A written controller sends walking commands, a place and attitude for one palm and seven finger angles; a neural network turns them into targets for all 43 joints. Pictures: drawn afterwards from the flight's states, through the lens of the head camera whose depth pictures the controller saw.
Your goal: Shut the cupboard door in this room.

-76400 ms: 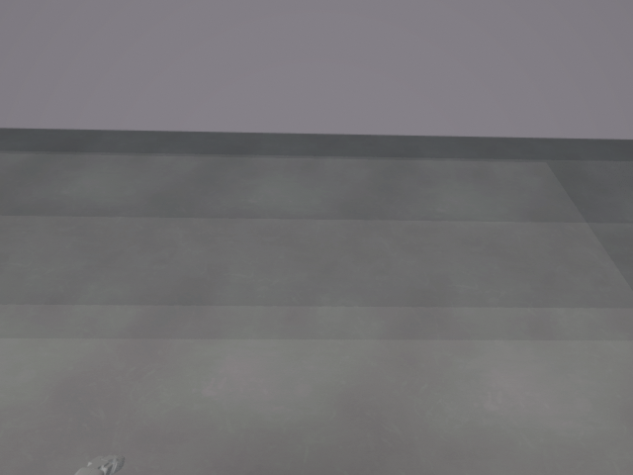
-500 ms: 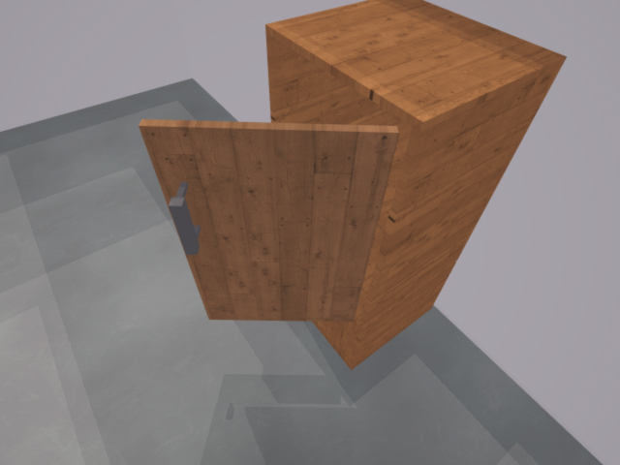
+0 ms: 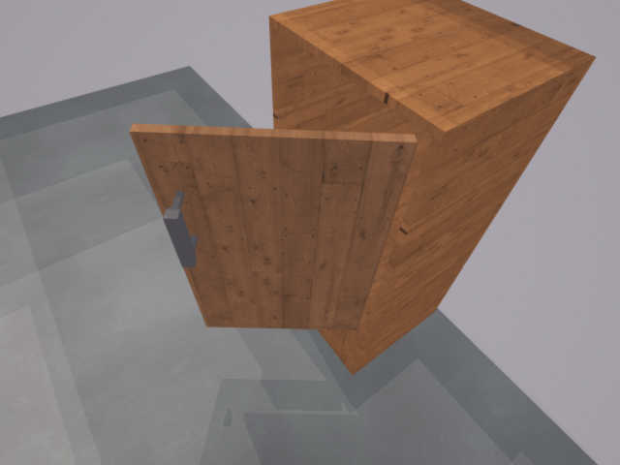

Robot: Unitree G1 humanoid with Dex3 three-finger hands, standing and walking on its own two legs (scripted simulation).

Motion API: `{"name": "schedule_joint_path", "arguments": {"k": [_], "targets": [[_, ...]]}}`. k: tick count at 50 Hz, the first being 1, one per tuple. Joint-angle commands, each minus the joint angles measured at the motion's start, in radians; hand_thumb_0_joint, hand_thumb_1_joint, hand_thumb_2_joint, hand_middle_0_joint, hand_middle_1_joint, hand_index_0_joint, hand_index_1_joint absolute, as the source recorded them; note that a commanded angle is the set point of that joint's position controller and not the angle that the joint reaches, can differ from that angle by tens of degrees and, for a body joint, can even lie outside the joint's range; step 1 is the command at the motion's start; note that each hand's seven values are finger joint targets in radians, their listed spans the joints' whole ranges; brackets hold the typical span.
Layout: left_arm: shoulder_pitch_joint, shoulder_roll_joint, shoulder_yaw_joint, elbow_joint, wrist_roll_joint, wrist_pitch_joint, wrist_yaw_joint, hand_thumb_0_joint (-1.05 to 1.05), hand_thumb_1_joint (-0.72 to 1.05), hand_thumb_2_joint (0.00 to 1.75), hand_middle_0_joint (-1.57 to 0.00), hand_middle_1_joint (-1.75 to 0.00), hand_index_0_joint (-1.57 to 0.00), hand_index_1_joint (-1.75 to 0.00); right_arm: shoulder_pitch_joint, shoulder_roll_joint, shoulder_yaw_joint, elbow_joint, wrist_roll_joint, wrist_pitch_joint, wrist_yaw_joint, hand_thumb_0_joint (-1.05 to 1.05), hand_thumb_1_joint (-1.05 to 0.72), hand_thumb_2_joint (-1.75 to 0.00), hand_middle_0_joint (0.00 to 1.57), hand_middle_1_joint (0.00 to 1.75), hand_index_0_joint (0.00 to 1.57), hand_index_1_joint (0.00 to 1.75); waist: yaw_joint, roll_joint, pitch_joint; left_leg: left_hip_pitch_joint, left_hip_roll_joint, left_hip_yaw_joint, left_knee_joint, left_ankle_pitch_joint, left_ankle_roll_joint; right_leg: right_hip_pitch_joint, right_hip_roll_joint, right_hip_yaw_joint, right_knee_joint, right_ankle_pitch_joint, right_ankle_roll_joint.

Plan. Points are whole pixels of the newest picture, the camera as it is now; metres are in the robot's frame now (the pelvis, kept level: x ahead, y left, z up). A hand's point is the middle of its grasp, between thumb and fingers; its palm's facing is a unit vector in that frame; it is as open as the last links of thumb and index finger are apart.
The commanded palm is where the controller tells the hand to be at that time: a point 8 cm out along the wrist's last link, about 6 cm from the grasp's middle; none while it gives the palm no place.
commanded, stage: come to a stop and stand still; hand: left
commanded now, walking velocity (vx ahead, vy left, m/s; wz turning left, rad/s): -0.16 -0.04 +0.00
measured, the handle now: (184, 230) +0.45 +0.24 -0.01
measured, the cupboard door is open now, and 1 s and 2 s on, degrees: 54 54 54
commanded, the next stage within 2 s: look again from close up in 0.74 s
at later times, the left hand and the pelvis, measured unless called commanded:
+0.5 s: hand out of the picture +0.02 +0.18 -0.16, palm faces -0.01 -0.97 -0.25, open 7.4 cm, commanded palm none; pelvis -0.06 -0.01 +0.00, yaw +0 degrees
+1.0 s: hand out of the picture -0.08 +0.15 -0.17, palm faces +0.00 -0.98 -0.19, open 7.4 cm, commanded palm none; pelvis -0.06 -0.02 +0.01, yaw +0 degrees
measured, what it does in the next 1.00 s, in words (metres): shifts its weight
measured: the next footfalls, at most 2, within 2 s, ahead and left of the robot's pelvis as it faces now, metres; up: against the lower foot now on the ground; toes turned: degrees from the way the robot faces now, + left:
none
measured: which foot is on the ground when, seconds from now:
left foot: down 0.00-1.00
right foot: down 0.00-1.00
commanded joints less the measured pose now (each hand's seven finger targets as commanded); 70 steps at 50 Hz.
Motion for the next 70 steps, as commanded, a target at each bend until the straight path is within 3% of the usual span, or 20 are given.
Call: {"name": "schedule_joint_path", "arguments": {"k": [1, 5, 9, 10, 11, 12, 13, 14, 15, 16, 18, 19, 21, 24, 28, 37, 47, 55, 61, 70], "targets": [[0.076, 0.113, 0.022, -0.048, -0.005, -0.013, 0.012, 0.00, 0.90, 0.90, -0.20, -0.30, -0.20, -0.30, 0.054, -0.133, -0.044, -0.038, 0.011, -0.013, -0.011, 0.00, -0.90, -0.90, 0.20, 0.30, 0.20, 0.30, -0.001, 0.033, -0.067, 0.097, 0.114, -0.069, -0.069, 0.869, 0.004, 0.010, -0.042, -0.011, 0.008, 0.666, -0.048], [0.037, 0.102, 0.031, -0.090, -0.002, -0.003, 0.012, 0.00, 0.90, 0.90, -0.20, -0.30, -0.20, -0.30, 0.027, -0.135, -0.059, -0.057, 0.005, -0.002, -0.011, 0.00, -0.90, -0.90, 0.20, 0.30, 0.20, 0.30, 0.000, 0.023, -0.098, 0.127, 0.135, -0.076, -0.073, 0.837, 0.017, -0.022, -0.031, -0.001, 0.004, 0.568, -0.050], [0.014, 0.116, 0.036, -0.114, 0.000, -0.001, 0.008, 0.00, 0.90, 0.90, -0.20, -0.30, -0.20, -0.30, -0.006, -0.127, -0.060, -0.079, 0.001, 0.001, -0.005, 0.00, -0.90, -0.90, 0.20, 0.30, 0.20, 0.30, 0.005, 0.035, -0.116, 0.080, 0.121, -0.072, -0.078, 0.667, 0.008, 0.003, -0.049, 0.024, -0.021, 0.556, -0.061], [0.012, 0.116, 0.032, -0.117, 0.002, -0.001, 0.007, 0.00, 0.90, 0.90, -0.20, -0.30, -0.20, -0.30, -0.018, -0.121, -0.057, -0.082, 0.001, 0.000, -0.003, 0.00, -0.90, -0.90, 0.20, 0.30, 0.20, 0.30, 0.005, 0.032, -0.113, 0.073, 0.115, -0.070, -0.084, 0.633, 0.005, 0.009, -0.051, 0.031, -0.031, 0.567, -0.063], [0.058, 0.157, 0.032, -0.102, 0.006, -0.020, 0.034, 0.00, 0.90, 0.90, -0.20, -0.30, -0.20, -0.30, -0.065, -0.202, -0.074, -0.154, 0.021, -0.005, 0.010, 0.00, -0.90, -0.90, 0.20, 0.30, 0.20, 0.30, 0.004, -0.021, -0.131, 0.077, 0.133, -0.069, 0.093, 0.713, -0.026, -0.056, -0.064, 0.081, -0.087, 0.768, -0.046], [0.004, 0.176, 0.033, -0.162, 0.005, -0.027, 0.026, 0.00, 0.90, 0.90, -0.20, -0.30, -0.20, -0.30, -0.016, -0.159, -0.069, -0.178, 0.009, -0.002, 0.025, 0.00, -0.90, -0.90, 0.20, 0.30, 0.20, 0.30, -0.022, -0.042, -0.149, -0.027, 0.105, -0.072, 0.050, 0.411, -0.018, 0.025, -0.095, 0.072, -0.041, 0.671, -0.084], [-0.024, 0.164, 0.026, -0.176, 0.004, -0.026, 0.020, 0.00, 0.90, 0.90, -0.20, -0.30, -0.20, -0.30, -0.021, -0.158, -0.064, -0.184, 0.006, 0.001, 0.029, 0.00, -0.90, -0.90, 0.20, 0.30, 0.20, 0.30, -0.029, -0.001, -0.159, -0.021, 0.099, -0.064, 0.010, 0.353, -0.012, 0.001, -0.083, 0.056, -0.013, 0.571, -0.094], [-0.034, 0.153, 0.022, -0.188, 0.001, -0.026, 0.017, 0.00, 0.90, 0.90, -0.20, -0.30, -0.20, -0.30, -0.008, -0.159, -0.062, -0.186, 0.001, -0.001, 0.029, 0.00, -0.90, -0.90, 0.20, 0.30, 0.20, 0.30, -0.035, 0.067, -0.177, 0.019, 0.115, -0.084, -0.015, 0.486, -0.003, -0.012, -0.052, 0.033, 0.026, 0.520, -0.093], [-0.036, 0.141, 0.016, -0.192, -0.002, -0.028, 0.015, 0.00, 0.90, 0.90, -0.20, -0.30, -0.20, -0.30, -0.010, -0.165, -0.056, -0.183, -0.004, -0.007, 0.027, 0.00, -0.90, -0.90, 0.20, 0.30, 0.20, 0.30, -0.023, 0.168, -0.165, 0.041, 0.130, -0.101, -0.026, 0.617, 0.010, -0.029, -0.026, 0.015, 0.037, 0.454, -0.086], [-0.034, 0.144, 0.014, -0.193, -0.005, -0.023, 0.012, 0.00, 0.90, 0.90, -0.20, -0.30, -0.20, -0.30, -0.022, -0.174, -0.055, -0.191, -0.001, -0.004, 0.024, 0.00, -0.90, -0.90, 0.20, 0.30, 0.20, 0.30, -0.018, 0.203, -0.138, 0.041, 0.143, -0.124, -0.046, 0.639, 0.025, -0.045, 0.000, 0.000, 0.026, 0.327, -0.078], [-0.036, 0.140, 0.008, -0.186, -0.004, -0.011, 0.004, 0.00, 0.90, 0.90, -0.20, -0.30, -0.20, -0.30, -0.062, -0.180, -0.050, -0.207, 0.002, 0.005, 0.021, 0.00, -0.90, -0.90, 0.20, 0.30, 0.20, 0.30, -0.006, 0.111, -0.039, -0.027, 0.135, -0.127, -0.079, 0.441, 0.028, -0.075, 0.013, 0.006, -0.043, 0.204, -0.074], [-0.046, 0.144, 0.005, -0.186, -0.003, -0.008, 0.000, 0.00, 0.90, 0.90, -0.20, -0.30, -0.20, -0.30, -0.072, -0.175, -0.048, -0.214, 0.002, 0.009, 0.024, 0.00, -0.90, -0.90, 0.20, 0.30, 0.20, 0.30, -0.011, 0.067, 0.000, -0.056, 0.120, -0.116, -0.103, 0.282, 0.017, -0.099, 0.002, 0.021, -0.080, 0.155, -0.075], [-0.066, 0.156, 0.000, -0.190, 0.000, -0.009, -0.008, 0.00, 0.90, 0.90, -0.20, -0.30, -0.20, -0.30, -0.066, -0.170, -0.042, -0.213, 0.000, 0.013, 0.030, 0.00, -0.90, -0.90, 0.20, 0.30, 0.20, 0.30, -0.018, -0.006, 0.046, -0.071, 0.095, -0.100, -0.133, 0.132, 0.004, -0.135, -0.016, 0.052, -0.126, 0.086, -0.077], [-0.072, 0.173, -0.001, -0.192, 0.000, -0.003, -0.014, 0.00, 0.90, 0.90, -0.20, -0.30, -0.20, -0.30, -0.047, -0.173, -0.040, -0.201, -0.004, 0.019, 0.038, 0.00, -0.90, -0.90, 0.20, 0.30, 0.20, 0.30, -0.027, -0.002, 0.087, -0.080, 0.078, -0.096, -0.179, -0.044, -0.005, -0.213, -0.016, 0.078, -0.186, -0.135, -0.081], [-0.044, 0.176, 0.003, -0.184, 0.002, -0.001, -0.017, 0.00, 0.90, 0.90, -0.20, -0.30, -0.20, -0.30, -0.017, -0.172, -0.040, -0.184, -0.008, 0.020, 0.040, 0.00, -0.90, -0.90, 0.20, 0.30, 0.20, 0.30, -0.022, -0.008, 0.069, -0.090, 0.076, -0.098, -0.202, -0.096, -0.004, -0.222, -0.014, 0.078, -0.199, -0.200, -0.078], [0.016, 0.148, -0.003, -0.122, -0.001, -0.012, -0.020, 0.00, 0.90, 0.90, -0.20, -0.30, -0.20, -0.30, 0.031, -0.159, -0.030, -0.118, -0.002, 0.002, 0.033, 0.00, -0.90, -0.90, 0.20, 0.30, 0.20, 0.30, -0.011, 0.035, 0.023, -0.087, 0.096, -0.122, -0.235, -0.045, -0.001, -0.165, -0.012, 0.074, -0.184, -0.081, -0.079], [0.045, 0.118, -0.010, -0.039, -0.005, -0.024, -0.015, 0.00, 0.90, 0.90, -0.20, -0.30, -0.20, -0.30, 0.059, -0.129, -0.021, -0.032, 0.007, -0.015, 0.020, 0.00, -0.90, -0.90, 0.20, 0.30, 0.20, 0.30, -0.005, 0.034, -0.007, -0.014, 0.110, -0.096, -0.200, 0.203, -0.006, -0.093, -0.021, 0.053, -0.172, 0.145, -0.073], [0.041, 0.106, -0.008, -0.022, -0.001, -0.023, -0.012, 0.00, 0.90, 0.90, -0.20, -0.30, -0.20, -0.30, 0.037, -0.109, -0.023, -0.014, 0.007, -0.012, 0.016, 0.00, -0.90, -0.90, 0.20, 0.30, 0.20, 0.30, -0.002, 0.028, 0.026, -0.005, 0.109, -0.091, -0.202, 0.216, -0.009, -0.097, -0.020, 0.048, -0.184, 0.165, -0.070], [0.026, 0.108, -0.003, -0.025, 0.000, -0.023, -0.012, 0.00, 0.90, 0.90, -0.20, -0.30, -0.20, -0.30, 0.021, -0.118, -0.024, -0.014, 0.004, -0.015, 0.013, 0.00, -0.90, -0.90, 0.20, 0.30, 0.20, 0.30, -0.003, 0.050, 0.007, 0.014, 0.112, -0.091, -0.200, 0.274, -0.009, -0.079, -0.022, 0.046, -0.173, 0.221, -0.069], [0.007, 0.129, 0.003, -0.030, 0.000, -0.027, -0.014, 0.00, 0.90, 0.90, -0.20, -0.30, -0.20, -0.30, -0.009, -0.135, -0.026, -0.019, 0.004, -0.016, 0.011, 0.00, -0.90, -0.90, 0.20, 0.30, 0.20, 0.30, -0.002, 0.030, -0.019, 0.048, 0.117, -0.085, -0.190, 0.335, -0.011, -0.046, -0.028, 0.041, -0.171, 0.318, -0.070]]}}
